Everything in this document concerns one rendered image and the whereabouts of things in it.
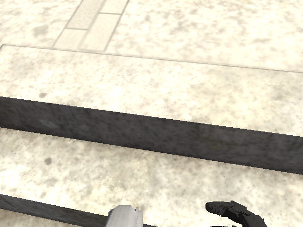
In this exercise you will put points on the robot right hand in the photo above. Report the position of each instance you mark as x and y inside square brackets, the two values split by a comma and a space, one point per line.
[235, 212]

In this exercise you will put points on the robot left thigh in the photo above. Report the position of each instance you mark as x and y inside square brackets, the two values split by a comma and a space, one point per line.
[125, 216]

